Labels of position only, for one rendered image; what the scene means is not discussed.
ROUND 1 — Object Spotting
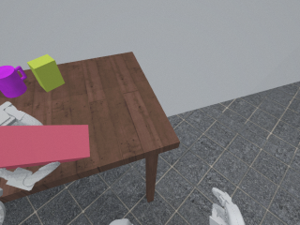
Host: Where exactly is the sponge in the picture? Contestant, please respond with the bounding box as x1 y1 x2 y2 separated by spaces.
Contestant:
0 125 90 170

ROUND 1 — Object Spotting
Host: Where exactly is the robot right hand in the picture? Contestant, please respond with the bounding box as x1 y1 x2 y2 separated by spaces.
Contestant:
209 187 246 225

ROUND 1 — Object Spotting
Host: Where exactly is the robot left hand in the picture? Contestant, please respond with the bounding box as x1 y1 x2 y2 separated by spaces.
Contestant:
0 101 61 191

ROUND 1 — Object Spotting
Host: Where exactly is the table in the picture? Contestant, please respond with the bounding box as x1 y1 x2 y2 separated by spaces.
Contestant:
0 52 180 203

